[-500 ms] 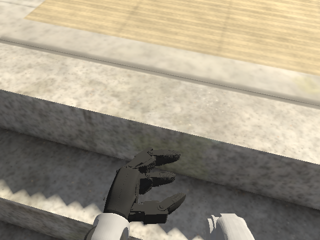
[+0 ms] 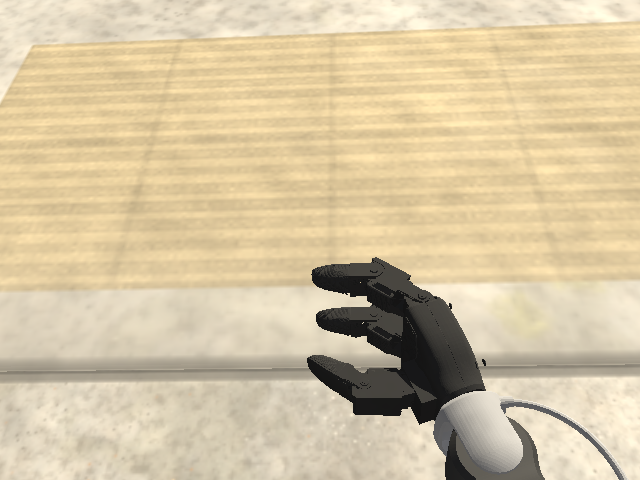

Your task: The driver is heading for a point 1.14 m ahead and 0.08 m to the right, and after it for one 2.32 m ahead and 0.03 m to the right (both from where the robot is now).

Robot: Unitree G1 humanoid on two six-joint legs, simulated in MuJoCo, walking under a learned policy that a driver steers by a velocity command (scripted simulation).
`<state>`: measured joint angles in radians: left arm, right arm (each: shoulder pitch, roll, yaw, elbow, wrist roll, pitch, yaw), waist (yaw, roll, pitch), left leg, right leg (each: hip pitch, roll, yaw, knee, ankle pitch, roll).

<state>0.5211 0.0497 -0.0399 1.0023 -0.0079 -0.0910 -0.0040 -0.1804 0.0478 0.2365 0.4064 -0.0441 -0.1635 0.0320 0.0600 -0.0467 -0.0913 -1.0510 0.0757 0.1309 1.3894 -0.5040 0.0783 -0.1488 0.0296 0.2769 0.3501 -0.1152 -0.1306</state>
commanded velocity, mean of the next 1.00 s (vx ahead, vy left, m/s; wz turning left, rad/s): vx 1.00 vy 0.00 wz -0.16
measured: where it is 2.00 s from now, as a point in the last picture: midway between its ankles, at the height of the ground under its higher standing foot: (395, 25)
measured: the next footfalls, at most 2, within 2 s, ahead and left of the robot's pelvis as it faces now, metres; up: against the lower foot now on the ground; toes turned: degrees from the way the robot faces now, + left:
right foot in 0.40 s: +0.42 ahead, -0.22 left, +0.41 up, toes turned -23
left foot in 0.96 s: +0.88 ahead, -0.19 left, +0.41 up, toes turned -3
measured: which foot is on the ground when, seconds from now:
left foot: down 0.00-0.40, up 0.42-0.94, down 0.96-1.00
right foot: down 0.00-0.02, up 0.04-0.38, down 0.40-0.94, up 0.96-1.00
